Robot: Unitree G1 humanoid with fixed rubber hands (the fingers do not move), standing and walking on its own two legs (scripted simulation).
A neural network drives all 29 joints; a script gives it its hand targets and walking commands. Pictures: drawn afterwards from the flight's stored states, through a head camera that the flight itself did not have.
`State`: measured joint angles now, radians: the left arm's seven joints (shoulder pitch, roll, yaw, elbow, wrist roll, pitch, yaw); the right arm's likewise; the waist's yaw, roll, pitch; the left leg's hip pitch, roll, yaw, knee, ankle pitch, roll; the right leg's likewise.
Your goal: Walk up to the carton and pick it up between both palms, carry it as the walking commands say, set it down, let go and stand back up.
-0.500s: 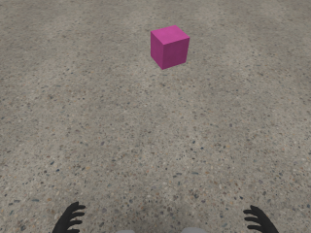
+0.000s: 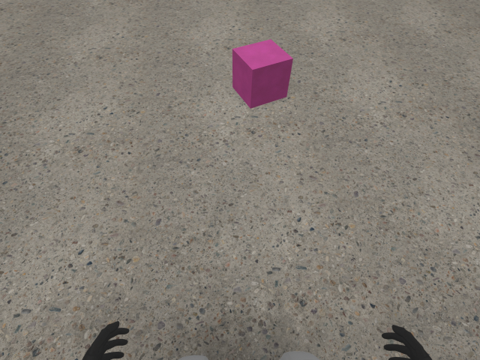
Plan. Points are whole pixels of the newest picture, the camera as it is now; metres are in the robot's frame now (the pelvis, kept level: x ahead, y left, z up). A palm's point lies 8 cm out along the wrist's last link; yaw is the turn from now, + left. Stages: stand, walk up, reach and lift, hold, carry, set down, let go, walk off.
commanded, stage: stand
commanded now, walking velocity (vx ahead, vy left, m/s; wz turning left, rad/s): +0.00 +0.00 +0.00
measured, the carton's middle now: (260, 73) +1.78 -0.15 -0.61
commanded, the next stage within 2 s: walk up in 0.74 s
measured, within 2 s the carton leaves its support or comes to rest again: neither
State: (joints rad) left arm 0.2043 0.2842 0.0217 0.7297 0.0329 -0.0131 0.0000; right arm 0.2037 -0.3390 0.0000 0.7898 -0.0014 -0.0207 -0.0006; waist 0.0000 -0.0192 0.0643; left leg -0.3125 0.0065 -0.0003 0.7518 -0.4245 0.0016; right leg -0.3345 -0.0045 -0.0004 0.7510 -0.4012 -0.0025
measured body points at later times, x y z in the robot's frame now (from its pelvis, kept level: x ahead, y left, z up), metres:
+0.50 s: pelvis -0.02 +0.00 +0.00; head +0.00 +0.00 +0.45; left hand +0.10 +0.27 -0.12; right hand +0.09 -0.29 -0.11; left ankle -0.01 +0.12 -0.71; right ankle +0.00 -0.12 -0.71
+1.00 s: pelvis -0.03 +0.00 +0.01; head -0.02 +0.01 +0.45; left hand +0.07 +0.28 -0.12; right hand +0.06 -0.29 -0.11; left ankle -0.01 +0.12 -0.71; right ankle +0.00 -0.12 -0.71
